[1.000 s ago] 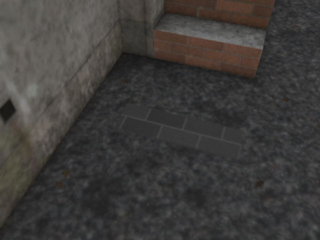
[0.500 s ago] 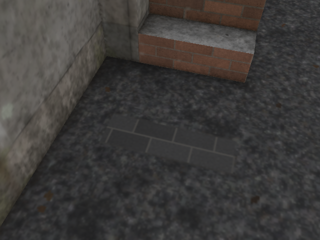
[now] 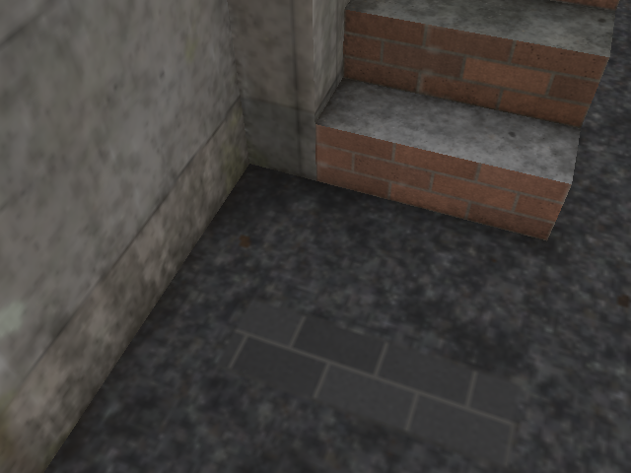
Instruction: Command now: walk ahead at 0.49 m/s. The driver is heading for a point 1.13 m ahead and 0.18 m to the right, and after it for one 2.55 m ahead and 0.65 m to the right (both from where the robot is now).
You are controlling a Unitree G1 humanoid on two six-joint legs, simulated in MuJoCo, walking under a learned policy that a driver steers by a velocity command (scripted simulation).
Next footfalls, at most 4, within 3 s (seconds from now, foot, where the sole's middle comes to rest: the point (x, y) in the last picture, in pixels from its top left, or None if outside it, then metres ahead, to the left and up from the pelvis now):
0.20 left None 0.29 0.10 -0.78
0.76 right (393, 416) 0.62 -0.09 -0.78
1.28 left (316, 312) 0.88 0.09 -0.78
1.74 right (424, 277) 1.00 -0.19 -0.78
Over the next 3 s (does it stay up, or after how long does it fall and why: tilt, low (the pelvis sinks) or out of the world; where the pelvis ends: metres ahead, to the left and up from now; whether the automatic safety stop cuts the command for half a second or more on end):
stays up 0.97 -0.12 0.00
